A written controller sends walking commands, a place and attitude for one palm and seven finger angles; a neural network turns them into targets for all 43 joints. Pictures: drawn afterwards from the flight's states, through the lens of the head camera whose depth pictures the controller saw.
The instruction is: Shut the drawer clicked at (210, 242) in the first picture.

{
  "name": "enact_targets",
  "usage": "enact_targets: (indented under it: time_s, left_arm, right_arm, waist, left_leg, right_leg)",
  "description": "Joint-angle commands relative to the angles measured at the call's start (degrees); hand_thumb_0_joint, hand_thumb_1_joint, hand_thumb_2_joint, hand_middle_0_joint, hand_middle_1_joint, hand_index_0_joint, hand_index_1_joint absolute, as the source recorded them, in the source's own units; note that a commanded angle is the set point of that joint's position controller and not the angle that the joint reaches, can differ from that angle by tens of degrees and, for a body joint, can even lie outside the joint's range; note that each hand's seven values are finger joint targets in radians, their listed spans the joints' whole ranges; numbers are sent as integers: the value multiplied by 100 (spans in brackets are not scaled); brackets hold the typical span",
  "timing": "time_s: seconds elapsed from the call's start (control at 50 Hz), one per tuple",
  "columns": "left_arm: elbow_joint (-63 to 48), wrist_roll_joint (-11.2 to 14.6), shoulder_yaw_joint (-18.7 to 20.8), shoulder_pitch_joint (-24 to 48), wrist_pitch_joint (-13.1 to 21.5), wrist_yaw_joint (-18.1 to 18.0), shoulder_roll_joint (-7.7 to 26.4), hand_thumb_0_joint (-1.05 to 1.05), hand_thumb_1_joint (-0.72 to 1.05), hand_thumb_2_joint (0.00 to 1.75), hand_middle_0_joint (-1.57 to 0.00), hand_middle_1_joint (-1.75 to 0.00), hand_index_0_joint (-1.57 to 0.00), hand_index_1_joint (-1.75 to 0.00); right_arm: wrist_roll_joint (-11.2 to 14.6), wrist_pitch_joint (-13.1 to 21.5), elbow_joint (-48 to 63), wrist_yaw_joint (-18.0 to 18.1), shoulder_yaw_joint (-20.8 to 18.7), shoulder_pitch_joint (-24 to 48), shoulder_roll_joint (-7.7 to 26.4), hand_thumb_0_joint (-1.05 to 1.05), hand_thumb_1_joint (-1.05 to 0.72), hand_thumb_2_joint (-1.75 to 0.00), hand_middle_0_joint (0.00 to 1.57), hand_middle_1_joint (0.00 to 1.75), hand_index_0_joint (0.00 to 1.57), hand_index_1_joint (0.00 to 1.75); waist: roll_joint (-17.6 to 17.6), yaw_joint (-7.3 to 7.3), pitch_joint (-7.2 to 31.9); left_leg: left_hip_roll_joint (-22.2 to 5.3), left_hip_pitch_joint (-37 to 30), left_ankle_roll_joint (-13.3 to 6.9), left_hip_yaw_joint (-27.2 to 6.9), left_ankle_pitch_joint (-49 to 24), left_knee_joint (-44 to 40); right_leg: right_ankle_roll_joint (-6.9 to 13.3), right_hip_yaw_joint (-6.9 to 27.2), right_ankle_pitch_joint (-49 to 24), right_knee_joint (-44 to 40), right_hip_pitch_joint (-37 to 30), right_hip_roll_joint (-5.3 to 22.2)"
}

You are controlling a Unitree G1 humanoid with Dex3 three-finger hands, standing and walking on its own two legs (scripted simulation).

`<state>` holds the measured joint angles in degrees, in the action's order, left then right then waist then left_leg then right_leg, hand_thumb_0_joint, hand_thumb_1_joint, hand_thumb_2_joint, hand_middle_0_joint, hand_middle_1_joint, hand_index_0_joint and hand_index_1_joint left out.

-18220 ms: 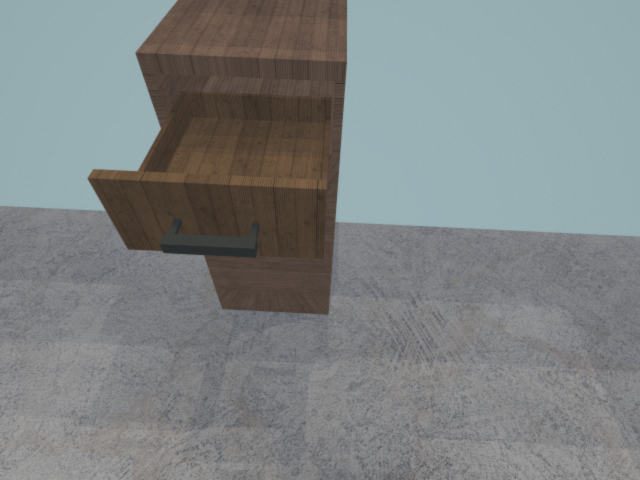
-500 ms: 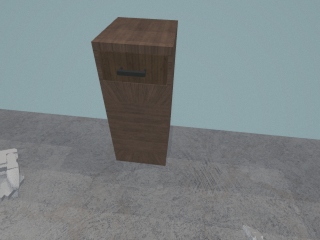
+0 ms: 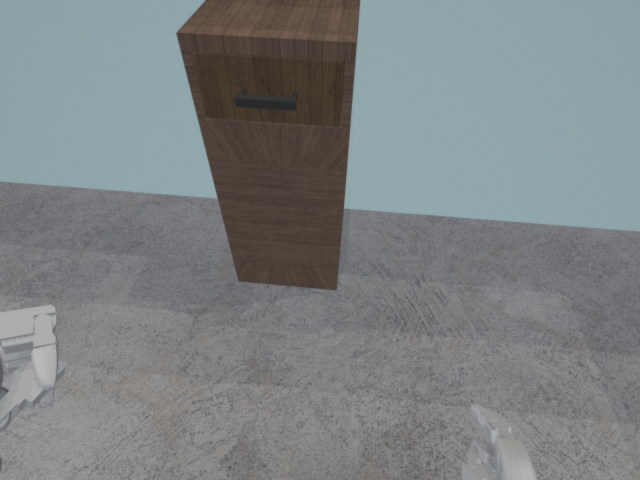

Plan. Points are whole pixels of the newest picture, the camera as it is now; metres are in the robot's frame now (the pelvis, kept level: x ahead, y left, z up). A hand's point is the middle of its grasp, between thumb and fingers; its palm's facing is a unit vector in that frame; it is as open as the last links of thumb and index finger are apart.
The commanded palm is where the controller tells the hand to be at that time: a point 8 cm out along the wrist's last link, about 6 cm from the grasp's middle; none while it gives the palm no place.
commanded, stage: stop stepping back and stand still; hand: left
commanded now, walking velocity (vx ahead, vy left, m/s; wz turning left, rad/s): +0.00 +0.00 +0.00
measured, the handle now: (267, 98) +0.89 +0.18 +0.03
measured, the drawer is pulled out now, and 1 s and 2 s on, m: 0.00 0.00 0.00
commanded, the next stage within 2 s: let the arm hang, fingers relaxed in 0.26 s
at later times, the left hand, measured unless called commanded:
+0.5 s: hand (111, 444) +0.17 +0.26 -0.03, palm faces +0.11 -0.88 -0.45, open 3.1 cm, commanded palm none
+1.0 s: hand out of the picture -0.07 +0.23 -0.17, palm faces +0.08 -0.95 -0.31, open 6.0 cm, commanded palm none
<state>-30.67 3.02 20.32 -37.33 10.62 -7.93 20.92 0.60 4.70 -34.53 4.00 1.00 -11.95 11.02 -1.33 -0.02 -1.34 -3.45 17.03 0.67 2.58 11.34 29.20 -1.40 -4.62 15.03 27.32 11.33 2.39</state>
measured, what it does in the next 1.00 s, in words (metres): stands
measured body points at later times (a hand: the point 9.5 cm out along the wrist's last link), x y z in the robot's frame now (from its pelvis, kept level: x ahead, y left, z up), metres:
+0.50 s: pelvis -0.02 +0.01 -0.01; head -0.01 -0.01 +0.44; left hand +0.16 +0.31 +0.00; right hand +0.16 -0.24 -0.12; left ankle +0.05 +0.13 -0.74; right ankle +0.00 -0.13 -0.74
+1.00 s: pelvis -0.02 +0.00 +0.00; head +0.00 +0.00 +0.45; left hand -0.07 +0.28 -0.15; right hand +0.00 -0.24 -0.16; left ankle +0.05 +0.13 -0.74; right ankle -0.01 -0.13 -0.74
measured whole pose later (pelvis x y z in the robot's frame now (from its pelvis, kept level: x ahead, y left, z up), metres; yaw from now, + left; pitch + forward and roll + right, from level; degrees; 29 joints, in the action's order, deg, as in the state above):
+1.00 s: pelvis -0.02 +0.00 +0.00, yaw +3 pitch -2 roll -1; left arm 63.4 -0.7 2.1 -18.6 -1.8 -0.9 15.4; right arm -1.1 -2.3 -60.8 0.5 -1.3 -15.4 11.7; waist -1.8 -0.4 -4.4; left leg -1.7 18.3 0.4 -0.4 9.3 29.3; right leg -0.7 -7.6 15.1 28.8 11.7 3.7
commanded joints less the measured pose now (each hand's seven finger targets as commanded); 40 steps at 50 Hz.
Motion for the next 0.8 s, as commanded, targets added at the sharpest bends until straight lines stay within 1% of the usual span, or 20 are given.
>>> enact_targets:
  time_s: [0.0, 0.1, 0.16, 0.26, 0.32, 0.34, 0.36, 0.38, 0.4, 0.42, 0.44, 0.46, 0.5, 0.56, 0.6, 0.64, 0.66, 0.72, 0.74, 0.78]
  left_arm:
    - [-1359, -60, 553, 408, 337, -113, 901, 0, 90, 90, -140, -160, -140, -160]
    - [-1607, -134, 582, 422, 382, -181, 934, 0, 90, 90, -140, -160, -140, -160]
    - [-1434, -128, 626, 144, 398, -184, 891, 0, 90, 90, -140, -160, -140, -160]
    - [-1152, -67, 607, 9, 395, -143, 838, 0, 90, 90, -140, -160, -140, -160]
    - [-1163, -56, 550, 97, 387, -118, 803, 0, 90, 90, -140, -160, -140, -160]
    - [3630, -568, -1451, 1029, -487, 702, 324, 0, 90, 90, -140, -160, -140, -160]
    - [3736, -507, -1363, 1103, -872, 799, 218, 0, 90, 90, -136, -156, -136, -156]
    - [3679, -470, -1359, 1109, -1006, 807, 177, 0, 90, 90, -132, -151, -132, -151]
    - [3932, -484, -1391, 1227, -1010, 816, 98, 0, 90, 90, -128, -147, -128, -147]
    - [4229, -507, -1409, 1375, -1018, 814, 165, 0, 90, 90, -124, -143, -124, -143]
    - [4548, -523, -1434, 1489, -1019, 803, 246, 0, 90, 90, -120, -138, -120, -138]
    - [4891, -537, -1456, 1648, -1011, 796, 338, 0, 90, 90, -116, -134, -116, -134]
    - [5602, -519, -1502, 1974, -1039, 779, 427, 0, 90, 90, -108, -125, -108, -125]
    - [6511, -463, -1676, 2225, -1146, 716, 290, 0, 90, 90, -96, -112, -96, -112]
    - [7023, -432, -1749, 2189, -1174, 714, 161, 0, 90, 90, -88, -104, -88, -104]
    - [7511, -410, -1753, 1931, -1180, 714, 120, 0, 90, 90, -80, -95, -80, -95]
    - [7710, -414, -1736, 1816, -1164, 712, 197, 0, 90, 90, -76, -91, -76, -91]
    - [8240, -404, -1636, 1659, -1116, 714, 76, 0, 90, 90, -64, -78, -64, -78]
    - [8376, -391, -1663, 1681, -1104, 717, 114, 0, 90, 90, -60, -73, -60, -73]
    - [8543, -389, -1654, 1813, -1076, 723, 152, 0, 90, 90, -52, -65, -52, -65]
  right_arm:
    - [-30, 367, 911, 122, -245, 626, 677, 0, -90, -90, 20, 30, 20, 30]
    - [-45, 487, 897, 154, -250, 598, 700, 0, -90, -90, 20, 30, 20, 30]
    - [-46, 499, 894, 140, -271, 556, 704, 0, -90, -90, 20, 30, 20, 30]
    - [-41, 465, 873, 107, -284, 573, 695, 0, -90, -90, 20, 30, 20, 30]
    - [-26, 438, 859, 100, -286, 576, 703, 0, -90, -90, 20, 30, 20, 30]
    - [-30, 617, -640, -442, -630, 789, 2031, 0, -90, -90, 20, 30, 20, 30]
    - [16, 258, -639, -447, -669, 408, 1642, 0, -90, -90, 20, 30, 20, 30]
    - [39, 123, -486, -447, -593, 331, 1521, 0, -90, -90, 20, 30, 20, 30]
    - [-28, 40, -532, -447, -512, 351, 1456, 0, -90, -90, 20, 30, 20, 30]
    - [-66, -55, -513, -445, -449, 403, 1459, 0, -90, -90, 20, 30, 20, 30]
    - [-103, -115, -534, -440, -414, 436, 1460, 0, -90, -90, 20, 30, 20, 30]
    - [-126, -164, -599, -449, -397, 435, 1447, 0, -90, -90, 20, 30, 20, 30]
    - [-158, -291, -759, -451, -379, 383, 1354, 0, -90, -90, 20, 30, 20, 30]
    - [-213, -503, -1035, -458, -298, 196, 1021, 0, -90, -90, 20, 30, 20, 30]
    - [-235, -542, -1236, -451, -261, 120, 945, 0, -90, -90, 20, 30, 20, 30]
    - [-235, -535, -1385, -409, -277, 152, 1054, 0, -90, -90, 20, 30, 20, 30]
    - [-215, -535, -1440, -389, -295, 155, 1135, 0, -90, -90, 20, 30, 20, 30]
    - [-214, -532, -1676, -326, -353, -33, 1047, 0, -90, -90, 20, 30, 20, 30]
    - [-197, -541, -1781, -323, -349, -120, 1013, 0, -90, -90, 20, 30, 20, 30]
    - [-175, -551, -1913, -308, -396, -258, 1050, 0, -90, -90, 20, 30, 20, 30]
  waist:
    - [-22, 30, 287]
    - [-635, -4, 356]
    - [-618, -14, 376]
    - [-175, 5, 348]
    - [-122, 24, 356]
    - [-484, 224, 100]
    - [-243, 131, 536]
    - [-225, 145, 477]
    - [-88, 89, 601]
    - [148, 46, 536]
    - [653, 9, 550]
    - [1102, 11, 543]
    - [1433, 61, 445]
    - [596, 150, 181]
    - [-438, 138, 44]
    - [-1129, -10, 22]
    - [-1050, -88, 42]
    - [-1042, -96, 332]
    - [-880, -72, 361]
    - [-238, -21, 208]
  left_leg:
    - [-52, -387, -193, -334, 276, -652]
    - [-119, -219, -195, -553, 743, -1094]
    - [-111, -77, -176, -627, 740, -1216]
    - [-30, -239, -116, -472, 341, -956]
    - [-32, -349, -113, -410, 237, -870]
    - [-306, 254, -215, -747, -1224, 35]
    - [-349, -162, -173, -624, -1623, 57]
    - [-406, -160, -203, -670, -1359, 52]
    - [-517, 105, -322, -884, -910, -45]
    - [-490, 308, -397, -1006, -731, -159]
    - [-435, 358, -408, -1013, -694, -139]
    - [-336, 312, -363, -932, -666, -28]
    - [-61, 89, -299, -654, -514, 304]
    - [57, -185, -187, -424, -222, 473]
    - [-78, 46, -217, -672, 50, -62]
    - [-199, 520, -291, -1036, 721, -748]
    - [-201, 627, -308, -1118, 820, -840]
    - [-148, 368, -294, -1000, 910, -810]
    - [-118, 254, -275, -962, 863, -769]
    - [-118, 42, -268, -877, 633, -625]
  right_leg:
    - [117, 348, 275, -812, 355, 153]
    - [86, 195, 375, -610, 53, -27]
    - [85, 142, 237, -582, -156, -78]
    - [105, 201, 64, -823, -15, 23]
    - [102, 221, 10, -862, 89, 31]
    - [261, 107, -886, 202, 686, 475]
    - [181, 357, -652, 51, 650, 460]
    - [160, 229, -159, 95, 767, 375]
    - [186, 189, 310, 232, 765, 293]
    - [214, 210, 332, 248, 610, 230]
    - [259, 243, 157, 158, 409, 241]
    - [346, 326, 43, 54, 412, 361]
    - [523, 432, 69, -217, 686, 689]
    - [579, 420, 747, -414, 1140, 810]
    - [450, 300, 1100, -247, 1012, 569]
    - [326, 206, 969, -69, 430, 287]
    - [333, 211, 825, -88, 200, 237]
    - [426, 199, 672, -260, -21, 298]
    - [450, 209, 706, -336, 1, 335]
    - [490, 198, 783, -568, 202, 432]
